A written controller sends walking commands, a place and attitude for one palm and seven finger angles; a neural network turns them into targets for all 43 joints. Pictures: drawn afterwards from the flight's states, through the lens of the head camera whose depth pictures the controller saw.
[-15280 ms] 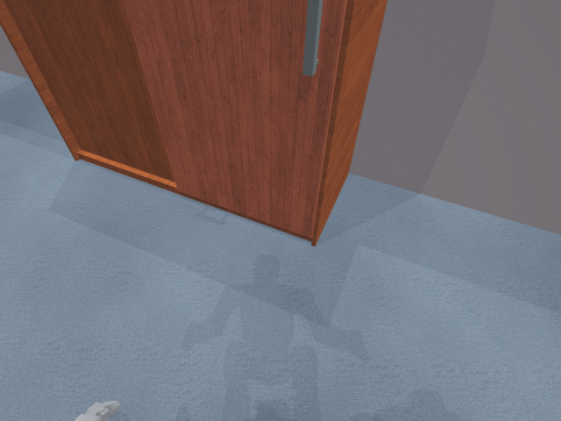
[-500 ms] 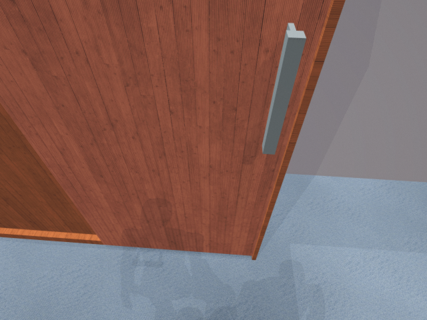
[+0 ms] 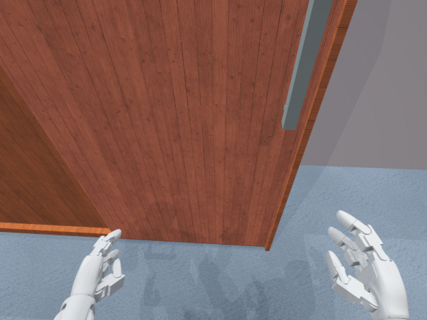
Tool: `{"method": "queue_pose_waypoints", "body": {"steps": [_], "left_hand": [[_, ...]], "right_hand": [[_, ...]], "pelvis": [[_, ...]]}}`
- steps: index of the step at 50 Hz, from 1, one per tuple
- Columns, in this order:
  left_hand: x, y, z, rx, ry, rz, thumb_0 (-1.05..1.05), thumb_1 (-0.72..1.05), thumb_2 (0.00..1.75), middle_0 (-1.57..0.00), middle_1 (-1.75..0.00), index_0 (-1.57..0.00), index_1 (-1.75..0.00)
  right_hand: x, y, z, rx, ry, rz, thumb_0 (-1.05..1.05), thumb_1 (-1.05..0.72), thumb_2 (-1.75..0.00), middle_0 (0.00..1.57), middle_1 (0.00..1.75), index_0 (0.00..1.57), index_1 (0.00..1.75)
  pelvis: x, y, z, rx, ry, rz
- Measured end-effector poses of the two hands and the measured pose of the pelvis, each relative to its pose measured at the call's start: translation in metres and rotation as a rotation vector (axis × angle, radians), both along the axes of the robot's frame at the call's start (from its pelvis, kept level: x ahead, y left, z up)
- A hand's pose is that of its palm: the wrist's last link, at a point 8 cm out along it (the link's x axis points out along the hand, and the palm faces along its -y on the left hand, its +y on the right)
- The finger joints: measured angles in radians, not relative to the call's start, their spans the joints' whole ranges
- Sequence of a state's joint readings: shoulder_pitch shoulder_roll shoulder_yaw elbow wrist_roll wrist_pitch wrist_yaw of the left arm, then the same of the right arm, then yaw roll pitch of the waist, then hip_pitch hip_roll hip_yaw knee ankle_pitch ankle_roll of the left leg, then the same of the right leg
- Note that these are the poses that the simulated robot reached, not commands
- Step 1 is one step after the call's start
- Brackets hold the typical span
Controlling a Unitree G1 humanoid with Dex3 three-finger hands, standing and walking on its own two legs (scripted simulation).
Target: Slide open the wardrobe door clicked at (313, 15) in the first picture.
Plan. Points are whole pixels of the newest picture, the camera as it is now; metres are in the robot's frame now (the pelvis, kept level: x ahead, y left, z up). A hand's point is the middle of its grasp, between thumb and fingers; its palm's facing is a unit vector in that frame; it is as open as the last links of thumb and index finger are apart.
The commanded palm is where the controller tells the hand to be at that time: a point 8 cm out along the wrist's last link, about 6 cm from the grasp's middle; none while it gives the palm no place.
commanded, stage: raise the hand with hooked fingers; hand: right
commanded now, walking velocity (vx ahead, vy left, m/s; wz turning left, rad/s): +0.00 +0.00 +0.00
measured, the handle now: (300, 66) +0.54 -0.13 +0.23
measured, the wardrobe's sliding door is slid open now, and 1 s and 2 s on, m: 0.00 0.00 0.00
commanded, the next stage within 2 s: move the hooked fingers beside the handle in 1.72 s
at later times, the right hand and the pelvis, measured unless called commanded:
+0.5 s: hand (402, 233) +0.25 -0.25 +0.12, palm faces +0.12 +0.99 -0.07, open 11.3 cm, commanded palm +0.20 -0.29 +0.13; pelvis +0.01 +0.00 +0.02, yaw +0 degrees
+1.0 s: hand out of the picture +0.26 -0.32 +0.20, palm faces +0.12 +0.99 -0.08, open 13.8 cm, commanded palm +0.22 -0.36 +0.22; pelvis +0.01 -0.05 +0.04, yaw -2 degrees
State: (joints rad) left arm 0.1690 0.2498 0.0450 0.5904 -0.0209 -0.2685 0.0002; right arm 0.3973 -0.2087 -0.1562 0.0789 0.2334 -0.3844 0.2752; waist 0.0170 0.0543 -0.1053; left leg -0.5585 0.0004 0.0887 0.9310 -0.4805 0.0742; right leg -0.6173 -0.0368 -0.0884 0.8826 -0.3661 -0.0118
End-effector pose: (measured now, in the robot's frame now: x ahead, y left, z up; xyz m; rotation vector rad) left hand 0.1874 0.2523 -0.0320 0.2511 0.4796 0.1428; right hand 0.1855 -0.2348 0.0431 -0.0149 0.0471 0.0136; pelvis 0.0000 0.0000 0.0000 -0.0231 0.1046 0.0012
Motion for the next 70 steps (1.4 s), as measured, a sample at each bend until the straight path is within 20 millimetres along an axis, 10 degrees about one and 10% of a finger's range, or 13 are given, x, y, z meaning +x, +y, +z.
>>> {"method": "queue_pose_waypoints", "body": {"steps": [4,8,13,22,28,33,45,52,62,70], "left_hand": [[0.013,0.003,0.001,0.022,-0.026,-0.037,0.01,0.90,0.90,-0.20,-0.30,-0.20,-0.30],[0.014,-0.005,-0.015,0.027,-0.004,-0.093,0.01,0.90,0.90,-0.20,-0.30,-0.20,-0.30],[-0.002,-0.022,-0.038,-0.012,0.072,-0.120,0.02,0.90,0.90,-0.20,-0.30,-0.20,-0.30],[-0.040,-0.018,-0.036,-0.065,0.158,0.042,0.02,0.90,0.90,-0.21,-0.30,-0.20,-0.30],[-0.041,-0.008,-0.017,-0.003,0.143,0.079,0.02,0.90,0.90,-0.20,-0.30,-0.20,-0.30],[-0.025,-0.014,-0.003,0.039,0.118,0.078,0.02,0.90,0.90,-0.20,-0.30,-0.20,-0.30],[0.023,-0.085,0.027,-0.026,-0.006,-0.062,0.02,0.90,0.90,-0.20,-0.30,-0.20,-0.30],[0.025,-0.108,0.029,-0.067,0.015,-0.108,0.02,0.90,0.90,-0.20,-0.30,-0.20,-0.30],[0.009,-0.088,0.031,-0.044,0.045,-0.094,0.02,0.90,0.90,-0.21,-0.30,-0.20,-0.30],[-0.003,-0.053,0.026,-0.056,0.057,-0.027,0.02,0.90,0.90,-0.20,-0.30,-0.20,-0.30]], "right_hand": [[-0.052,-0.024,-0.020,-0.038,0.162,-0.118,0.01,-0.57,-0.75,0.23,0.52,0.23,0.52],[-0.072,-0.047,0.011,-0.086,0.000,-0.264,0.01,-0.47,-0.71,0.24,0.58,0.24,0.58],[-0.039,-0.036,0.054,-0.098,-0.204,-0.136,0.01,-0.36,-0.67,0.23,0.65,0.24,0.65],[0.033,-0.058,0.057,-0.060,0.074,-0.056,0.00,-0.15,-0.57,0.26,0.79,0.26,0.79],[0.032,-0.075,0.099,-0.066,-0.124,-0.128,0.00,-0.01,-0.52,0.26,0.88,0.27,0.88],[0.038,-0.080,0.091,-0.048,-0.047,-0.062,0.00,0.11,-0.47,0.27,0.95,0.28,0.96],[0.044,-0.117,0.161,-0.090,-0.202,-0.121,-0.01,0.38,-0.35,0.30,1.13,0.30,1.13],[0.046,-0.134,0.165,-0.067,-0.050,-0.135,-0.01,0.47,-0.31,0.30,1.18,0.30,1.18],[0.046,-0.136,0.222,-0.097,-0.193,-0.137,-0.01,0.49,-0.30,0.30,1.20,0.31,1.20],[0.052,-0.120,0.200,-0.069,-0.017,-0.107,-0.01,0.50,-0.30,0.30,1.20,0.30,1.20]], "pelvis": [[-0.003,0.008,-0.006,0.014,-0.012,-0.025],[-0.009,0.013,-0.010,0.043,-0.024,-0.062],[-0.015,0.014,-0.009,0.056,-0.042,-0.076],[0.001,0.005,0.012,0.020,-0.045,-0.009],[0.018,-0.012,0.022,0.030,-0.058,0.008],[0.019,-0.027,0.027,0.039,-0.076,0.004],[0.015,-0.045,0.040,0.050,-0.147,-0.020],[0.004,-0.045,0.046,0.045,-0.176,-0.030],[-0.004,-0.033,0.050,0.038,-0.209,-0.033],[-0.009,-0.022,0.050,0.035,-0.203,-0.023]]}}
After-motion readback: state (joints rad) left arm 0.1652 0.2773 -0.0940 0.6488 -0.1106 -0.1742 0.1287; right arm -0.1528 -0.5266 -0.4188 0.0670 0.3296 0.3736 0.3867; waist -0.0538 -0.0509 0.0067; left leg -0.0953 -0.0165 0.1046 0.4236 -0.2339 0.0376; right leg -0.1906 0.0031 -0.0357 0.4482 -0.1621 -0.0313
